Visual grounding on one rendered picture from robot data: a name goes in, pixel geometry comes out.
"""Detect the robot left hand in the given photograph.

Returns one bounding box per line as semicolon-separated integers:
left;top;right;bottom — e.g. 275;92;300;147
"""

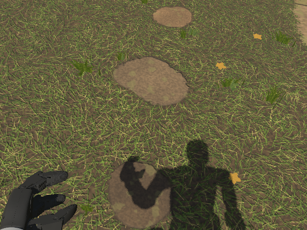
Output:
0;171;78;230

